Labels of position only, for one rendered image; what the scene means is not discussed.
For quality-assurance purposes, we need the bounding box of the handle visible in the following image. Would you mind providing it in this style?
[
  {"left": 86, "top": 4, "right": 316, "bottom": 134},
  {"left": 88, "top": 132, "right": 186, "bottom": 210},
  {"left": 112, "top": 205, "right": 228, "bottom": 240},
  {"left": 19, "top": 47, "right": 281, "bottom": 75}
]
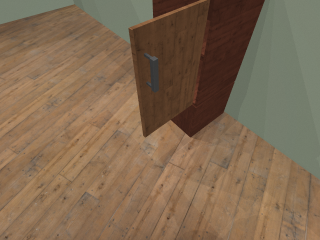
[{"left": 144, "top": 53, "right": 159, "bottom": 93}]

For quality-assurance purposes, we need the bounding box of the cupboard door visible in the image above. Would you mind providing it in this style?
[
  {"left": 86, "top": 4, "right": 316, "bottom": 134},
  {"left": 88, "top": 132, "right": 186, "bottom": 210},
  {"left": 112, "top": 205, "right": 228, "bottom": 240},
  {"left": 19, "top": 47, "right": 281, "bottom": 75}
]
[{"left": 128, "top": 0, "right": 210, "bottom": 138}]

